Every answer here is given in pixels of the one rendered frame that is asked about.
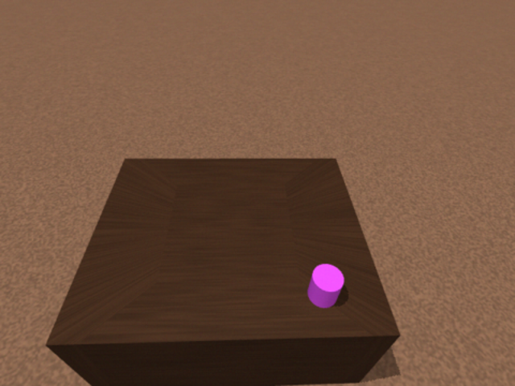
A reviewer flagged can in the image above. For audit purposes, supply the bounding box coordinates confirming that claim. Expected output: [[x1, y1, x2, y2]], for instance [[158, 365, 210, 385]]
[[307, 264, 344, 308]]

